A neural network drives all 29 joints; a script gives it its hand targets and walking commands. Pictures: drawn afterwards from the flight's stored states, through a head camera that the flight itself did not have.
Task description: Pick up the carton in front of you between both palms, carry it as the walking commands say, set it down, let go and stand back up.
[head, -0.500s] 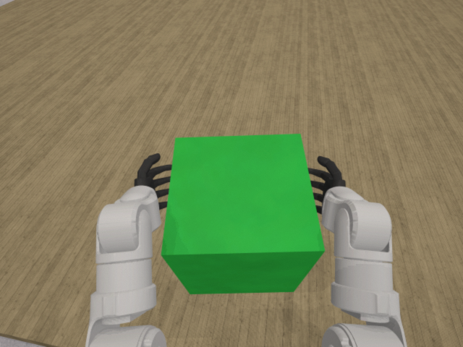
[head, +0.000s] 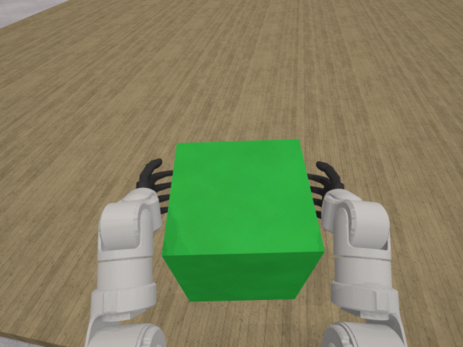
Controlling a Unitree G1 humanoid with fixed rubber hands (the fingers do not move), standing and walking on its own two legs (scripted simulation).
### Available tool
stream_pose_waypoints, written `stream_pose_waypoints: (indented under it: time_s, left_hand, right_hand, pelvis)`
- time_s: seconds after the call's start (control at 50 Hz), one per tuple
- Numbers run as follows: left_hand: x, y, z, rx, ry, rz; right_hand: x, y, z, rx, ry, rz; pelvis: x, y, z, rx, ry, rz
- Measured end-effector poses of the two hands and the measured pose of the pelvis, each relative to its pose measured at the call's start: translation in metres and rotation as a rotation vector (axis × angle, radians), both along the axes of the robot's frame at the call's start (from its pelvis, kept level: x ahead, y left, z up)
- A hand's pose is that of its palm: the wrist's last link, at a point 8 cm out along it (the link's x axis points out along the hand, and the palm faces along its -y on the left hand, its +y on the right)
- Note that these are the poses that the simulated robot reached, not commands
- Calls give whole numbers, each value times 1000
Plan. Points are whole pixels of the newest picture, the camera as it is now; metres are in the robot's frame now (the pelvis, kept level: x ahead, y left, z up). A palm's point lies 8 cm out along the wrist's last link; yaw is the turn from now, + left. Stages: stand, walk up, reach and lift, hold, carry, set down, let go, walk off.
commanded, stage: carry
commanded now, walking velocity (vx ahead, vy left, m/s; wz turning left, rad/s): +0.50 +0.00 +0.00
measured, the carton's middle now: (240, 226) +0.33 +0.00 +0.05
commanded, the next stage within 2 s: none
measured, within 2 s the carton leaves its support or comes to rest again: neither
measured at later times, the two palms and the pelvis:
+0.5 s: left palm (157, 136) +0.46 +0.16 +0.16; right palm (315, 140) +0.45 -0.14 +0.16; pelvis +0.10 +0.01 -0.01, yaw -1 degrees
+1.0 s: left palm (167, 58) +0.70 +0.17 +0.21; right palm (288, 50) +0.74 -0.13 +0.21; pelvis +0.36 -0.04 +0.08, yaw +1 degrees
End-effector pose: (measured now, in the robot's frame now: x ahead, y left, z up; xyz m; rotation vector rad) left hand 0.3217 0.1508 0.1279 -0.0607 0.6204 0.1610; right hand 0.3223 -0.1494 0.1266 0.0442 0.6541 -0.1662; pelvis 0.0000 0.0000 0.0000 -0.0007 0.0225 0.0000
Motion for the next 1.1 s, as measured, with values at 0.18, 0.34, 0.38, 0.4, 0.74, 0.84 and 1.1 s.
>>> stream_pose_waypoints:
  time_s: [0.18, 0.34, 0.38, 0.4, 0.74, 0.84, 1.1]
  left_hand:
    - [22, -8, 28, 9, -69, -12]
    - [62, -2, 30, 0, -32, 18]
    - [76, 5, 30, -7, -29, 25]
    - [84, 8, 30, -12, -33, 24]
    - [265, -23, 31, -66, -68, -58]
    - [315, -5, 32, -21, -30, 63]
    - [442, 13, 137, -22, -106, 120]
  right_hand:
    - [22, -8, 25, 4, -70, 4]
    - [73, -1, 34, 12, -37, 22]
    - [88, 6, 36, 14, -35, 21]
    - [95, 9, 37, 13, -39, 19]
    - [243, -22, 40, 0, -75, -103]
    - [332, -3, 39, 21, -44, 13]
    - [475, 16, 134, 48, -130, 83]
  pelvis:
    - [15, -6, -5, 1, 14, -6]
    - [50, -8, -1, -3, 36, -9]
    - [62, -4, 0, 1, 38, -11]
    - [69, -2, 0, 5, 36, -14]
    - [220, 5, 7, -41, 47, 1]
    - [287, -17, 19, -55, 24, 0]
    - [419, -30, 98, 4, 44, 26]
